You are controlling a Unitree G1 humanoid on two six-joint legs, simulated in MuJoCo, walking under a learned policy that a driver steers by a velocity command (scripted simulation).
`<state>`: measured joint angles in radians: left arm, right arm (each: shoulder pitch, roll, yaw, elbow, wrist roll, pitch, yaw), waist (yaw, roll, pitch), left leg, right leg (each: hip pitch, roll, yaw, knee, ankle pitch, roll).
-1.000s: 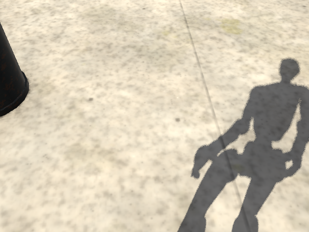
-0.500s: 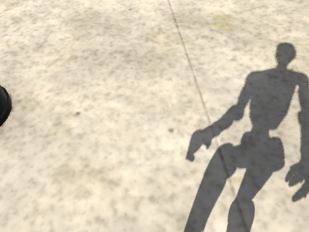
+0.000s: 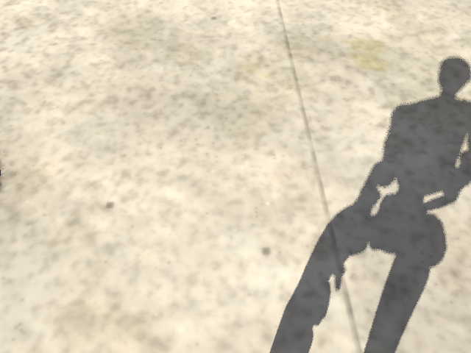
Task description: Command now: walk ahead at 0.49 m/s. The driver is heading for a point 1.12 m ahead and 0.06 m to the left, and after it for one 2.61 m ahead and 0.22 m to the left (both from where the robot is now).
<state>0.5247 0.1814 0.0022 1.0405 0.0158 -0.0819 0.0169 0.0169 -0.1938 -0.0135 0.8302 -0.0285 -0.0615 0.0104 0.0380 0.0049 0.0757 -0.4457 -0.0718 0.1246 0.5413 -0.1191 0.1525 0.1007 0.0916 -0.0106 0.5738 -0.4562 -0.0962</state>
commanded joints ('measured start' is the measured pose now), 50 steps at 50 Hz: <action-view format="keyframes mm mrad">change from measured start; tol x16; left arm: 1 93 73 24 -77 -18 -7 -12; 22 -617 82 22 -272 5 31 -46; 25 -502 106 36 -243 6 16 -36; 28 -22 267 94 -116 51 -8 -5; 33 -261 90 55 -110 -3 -6 -28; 50 45 122 41 29 9 -19 -1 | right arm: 1 451 -252 -80 99 -4 8 -11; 4 236 -92 -45 74 17 -11 6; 29 579 -73 -17 195 51 -37 -16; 50 -92 -64 -18 -15 8 8 16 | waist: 1 -121 224 -326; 4 -45 -45 -4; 23 -100 68 41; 27 92 48 -176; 29 77 -230 -418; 33 -46 -35 -38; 50 18 -71 47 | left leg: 1 756 472 -889 -227 -224 260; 2 590 429 -759 -312 -388 216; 7 218 280 -375 -415 7 111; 22 567 269 -200 -349 434 46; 26 557 261 -152 -45 799 8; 27 415 226 -125 161 657 -10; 29 -107 -17 -106 782 -400 -61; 44 -198 161 -69 241 116 -125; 50 -210 124 -50 73 68 -84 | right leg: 1 -675 23 63 877 -69 -4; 16 -744 -184 -47 205 483 71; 23 -736 -129 -65 16 369 25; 27 -140 -96 -41 -115 325 -73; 29 267 -532 704 -265 223 -268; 34 -246 -319 228 -404 398 -116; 50 7 -309 70 -400 746 -103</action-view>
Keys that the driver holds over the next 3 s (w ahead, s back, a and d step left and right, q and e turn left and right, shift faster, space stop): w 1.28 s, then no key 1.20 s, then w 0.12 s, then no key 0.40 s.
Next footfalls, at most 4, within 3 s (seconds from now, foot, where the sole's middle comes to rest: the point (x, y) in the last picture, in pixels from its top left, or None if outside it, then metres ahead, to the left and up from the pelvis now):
0.54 right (300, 347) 0.46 -0.12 -0.75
1.10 left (239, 247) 0.76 0.06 -0.75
1.60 right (287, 194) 0.97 -0.10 -0.75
1.92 left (227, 212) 0.88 0.10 -0.75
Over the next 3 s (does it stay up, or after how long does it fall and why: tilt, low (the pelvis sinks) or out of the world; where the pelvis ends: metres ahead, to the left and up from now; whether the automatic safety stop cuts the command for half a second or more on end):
stays up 0.94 -0.02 0.02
